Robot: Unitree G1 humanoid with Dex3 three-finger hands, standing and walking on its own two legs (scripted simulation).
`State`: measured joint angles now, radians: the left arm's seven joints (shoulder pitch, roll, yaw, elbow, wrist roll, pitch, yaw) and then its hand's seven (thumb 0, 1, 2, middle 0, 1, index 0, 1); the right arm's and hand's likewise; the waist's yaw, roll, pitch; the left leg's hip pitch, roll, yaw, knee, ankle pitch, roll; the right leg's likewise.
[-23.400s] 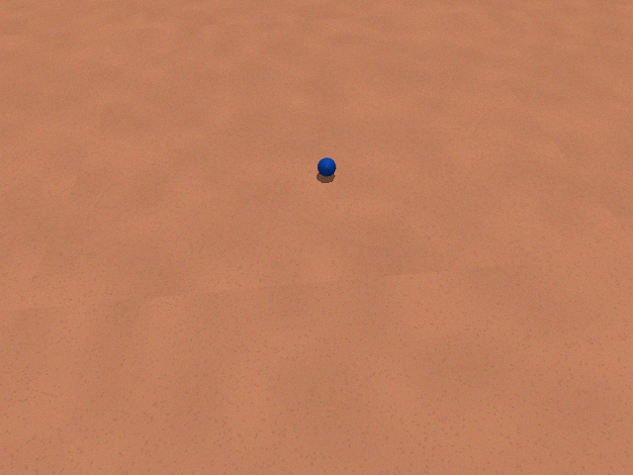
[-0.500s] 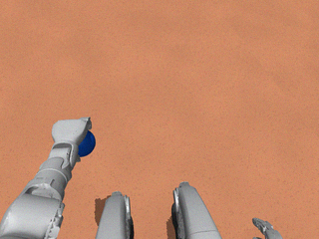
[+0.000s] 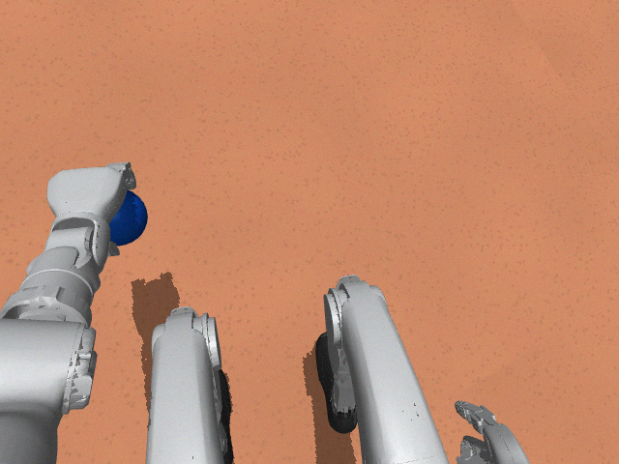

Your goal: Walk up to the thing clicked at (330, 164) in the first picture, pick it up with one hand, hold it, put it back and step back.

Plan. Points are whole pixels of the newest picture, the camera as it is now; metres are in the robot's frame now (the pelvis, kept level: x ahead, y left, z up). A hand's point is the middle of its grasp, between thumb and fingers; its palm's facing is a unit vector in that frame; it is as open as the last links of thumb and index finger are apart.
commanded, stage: crouch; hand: left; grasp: from above
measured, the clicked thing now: (115, 216) +0.46 +0.21 -0.18
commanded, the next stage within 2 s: lower in 0.80 s
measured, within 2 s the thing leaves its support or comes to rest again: neither
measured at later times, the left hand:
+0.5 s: hand (117, 225) +0.47 +0.22 -0.24, palm faces -0.46 +0.00 -0.89, open 11.2 cm
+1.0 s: hand (125, 222) +0.48 +0.22 -0.27, palm faces -0.47 +0.00 -0.88, open 11.2 cm
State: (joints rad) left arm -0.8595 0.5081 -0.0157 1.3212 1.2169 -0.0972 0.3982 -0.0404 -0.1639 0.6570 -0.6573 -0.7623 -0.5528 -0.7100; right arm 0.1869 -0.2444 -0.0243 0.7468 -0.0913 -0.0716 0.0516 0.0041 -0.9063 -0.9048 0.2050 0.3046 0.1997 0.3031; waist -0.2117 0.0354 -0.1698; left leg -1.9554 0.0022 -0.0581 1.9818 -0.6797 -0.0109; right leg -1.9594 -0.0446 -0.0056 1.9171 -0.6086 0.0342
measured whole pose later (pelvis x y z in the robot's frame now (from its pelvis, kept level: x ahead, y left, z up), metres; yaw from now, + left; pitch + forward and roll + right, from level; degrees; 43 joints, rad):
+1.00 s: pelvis -0.01 +0.00 -0.11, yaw -2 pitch +36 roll -5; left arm -1.04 0.66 0.05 1.54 1.27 -0.16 0.42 -0.03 -0.16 0.64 -0.66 -0.75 -0.56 -0.70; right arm 0.20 -0.29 0.03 0.76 -0.14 -0.08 0.14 0.00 -0.92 -0.91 0.20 0.30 0.20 0.30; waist -0.28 0.02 -0.06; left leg -2.25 -0.01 -0.10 2.34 -0.71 -0.02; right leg -2.25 -0.03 -0.02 2.24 -0.62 0.04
